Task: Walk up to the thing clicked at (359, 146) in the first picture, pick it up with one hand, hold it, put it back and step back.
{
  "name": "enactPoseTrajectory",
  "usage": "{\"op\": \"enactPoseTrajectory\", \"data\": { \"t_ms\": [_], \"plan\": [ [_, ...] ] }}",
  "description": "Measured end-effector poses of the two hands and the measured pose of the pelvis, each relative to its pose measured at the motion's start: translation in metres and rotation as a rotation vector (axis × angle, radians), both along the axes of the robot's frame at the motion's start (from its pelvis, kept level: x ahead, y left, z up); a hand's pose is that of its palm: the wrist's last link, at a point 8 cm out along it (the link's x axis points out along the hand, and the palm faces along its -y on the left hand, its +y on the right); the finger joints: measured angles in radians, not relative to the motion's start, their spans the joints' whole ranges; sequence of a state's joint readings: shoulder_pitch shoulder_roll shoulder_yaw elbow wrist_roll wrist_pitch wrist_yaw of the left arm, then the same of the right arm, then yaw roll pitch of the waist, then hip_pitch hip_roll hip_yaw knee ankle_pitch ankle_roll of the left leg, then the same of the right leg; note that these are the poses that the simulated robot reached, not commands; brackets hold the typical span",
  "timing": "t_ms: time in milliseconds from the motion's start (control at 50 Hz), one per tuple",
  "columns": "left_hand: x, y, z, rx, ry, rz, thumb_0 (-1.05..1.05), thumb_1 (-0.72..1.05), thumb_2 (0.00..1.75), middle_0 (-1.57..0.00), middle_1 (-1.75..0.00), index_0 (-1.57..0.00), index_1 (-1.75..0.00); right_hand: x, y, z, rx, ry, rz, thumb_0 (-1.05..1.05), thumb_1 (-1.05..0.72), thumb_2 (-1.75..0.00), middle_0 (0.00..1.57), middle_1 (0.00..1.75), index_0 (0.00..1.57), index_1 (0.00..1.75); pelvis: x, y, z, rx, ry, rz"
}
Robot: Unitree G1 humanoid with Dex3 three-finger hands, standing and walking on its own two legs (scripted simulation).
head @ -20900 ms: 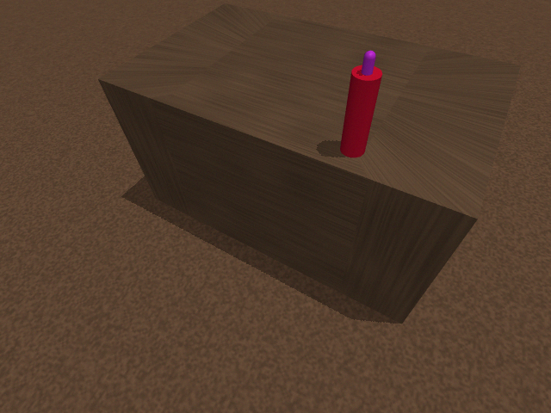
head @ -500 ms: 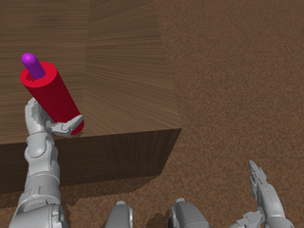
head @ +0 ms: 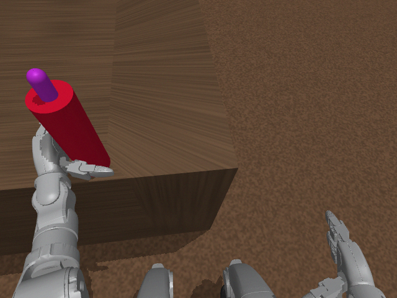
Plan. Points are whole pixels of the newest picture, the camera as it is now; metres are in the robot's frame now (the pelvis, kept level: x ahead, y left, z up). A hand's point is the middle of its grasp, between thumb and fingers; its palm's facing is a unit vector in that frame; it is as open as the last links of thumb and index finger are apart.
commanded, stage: withdraw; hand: left
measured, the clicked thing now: (72, 129) +0.40 +0.23 +0.09
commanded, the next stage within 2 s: rise in 0.32 s
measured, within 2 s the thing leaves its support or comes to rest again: neither
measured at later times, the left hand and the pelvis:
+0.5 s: hand (15, 119) +0.42 +0.32 +0.11, palm faces +0.28 -0.95 -0.10, open 17.5 cm; pelvis +0.00 +0.00 +0.02, yaw +0 degrees
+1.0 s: hand out of the picture +0.31 +0.34 +0.09, palm faces +0.41 -0.82 -0.41, open 17.5 cm; pelvis +0.03 +0.00 +0.05, yaw +0 degrees
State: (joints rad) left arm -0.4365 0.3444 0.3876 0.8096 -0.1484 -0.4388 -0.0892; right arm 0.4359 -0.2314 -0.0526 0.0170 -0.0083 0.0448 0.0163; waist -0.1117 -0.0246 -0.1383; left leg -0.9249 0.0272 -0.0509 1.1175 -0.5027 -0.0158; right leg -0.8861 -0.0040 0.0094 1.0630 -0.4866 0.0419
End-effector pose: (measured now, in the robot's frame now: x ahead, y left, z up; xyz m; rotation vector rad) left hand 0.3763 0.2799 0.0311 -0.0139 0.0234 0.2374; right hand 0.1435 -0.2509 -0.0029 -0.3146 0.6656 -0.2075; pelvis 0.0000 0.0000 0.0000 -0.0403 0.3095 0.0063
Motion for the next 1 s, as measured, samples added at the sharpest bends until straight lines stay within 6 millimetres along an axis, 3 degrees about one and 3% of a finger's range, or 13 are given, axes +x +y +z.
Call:
{"op": "enactPoseTrajectory", "data": {
  "t_ms": [160, 320, 420, 600, 780, 880, 1000],
  "plan": [
    [0.002, 0.009, 0.010, 0.014, -0.022, 0.028, -0.02, -0.56, 0.12, -0.21, -0.17, -0.23, -0.16, -0.004, -0.009, 0.004, -0.021, 0.000, -0.023, -0.01, 0.54, -0.05, 0.06, 0.05, 0.06, 0.06, -0.002, -0.001, 0.000, 0.002, -0.009, -0.001],
    [0.008, 0.048, 0.061, 0.047, -0.066, 0.075, -0.02, -0.55, 0.07, -0.09, -0.09, -0.11, -0.07, -0.004, -0.013, 0.010, -0.009, -0.002, -0.058, -0.01, 0.54, -0.05, 0.06, 0.05, 0.05, 0.06, 0.001, -0.003, 0.011, 0.004, -0.041, 0.000],
    [0.008, 0.072, 0.084, 0.044, -0.034, 0.069, -0.02, -0.55, 0.04, -0.07, -0.07, -0.09, -0.04, -0.003, -0.010, 0.002, 0.023, 0.015, -0.064, -0.01, 0.55, -0.05, 0.05, 0.05, 0.05, 0.06, 0.003, -0.002, 0.017, 0.003, -0.050, 0.001],
    [-0.004, 0.100, 0.074, 0.176, 0.259, 0.120, -0.02, -0.54, 0.02, -0.06, -0.05, -0.07, -0.03, -0.007, -0.002, -0.008, 0.075, 0.086, -0.060, -0.01, 0.57, -0.05, 0.05, 0.05, 0.05, 0.06, 0.003, 0.002, 0.029, 0.010, -0.063, -0.007],
    [-0.040, 0.143, 0.081, 0.261, 0.363, 0.324, -0.02, -0.53, 0.02, -0.06, -0.03, -0.06, -0.03, 0.000, 0.000, -0.003, 0.079, 0.117, -0.044, -0.01, 0.54, -0.06, 0.05, 0.05, 0.05, 0.06, 0.011, 0.001, 0.039, 0.009, -0.087, -0.006],
    [-0.067, 0.138, 0.082, 0.307, 0.380, 0.333, -0.02, -0.52, 0.02, -0.06, -0.02, -0.05, -0.02, 0.014, 0.010, -0.001, 0.112, 0.079, -0.007, -0.01, 0.53, -0.06, 0.05, 0.05, 0.05, 0.06, 0.019, 0.003, 0.044, 0.008, -0.107, -0.001],
    [-0.107, 0.097, 0.087, 0.342, 0.312, 0.262, -0.02, -0.52, 0.01, -0.06, -0.02, -0.05, -0.02, 0.027, 0.011, 0.004, 0.141, 0.014, -0.016, -0.01, 0.53, -0.06, 0.06, 0.05, 0.06, 0.06, 0.025, 0.004, 0.047, 0.015, -0.151, 0.001]
  ]
}}
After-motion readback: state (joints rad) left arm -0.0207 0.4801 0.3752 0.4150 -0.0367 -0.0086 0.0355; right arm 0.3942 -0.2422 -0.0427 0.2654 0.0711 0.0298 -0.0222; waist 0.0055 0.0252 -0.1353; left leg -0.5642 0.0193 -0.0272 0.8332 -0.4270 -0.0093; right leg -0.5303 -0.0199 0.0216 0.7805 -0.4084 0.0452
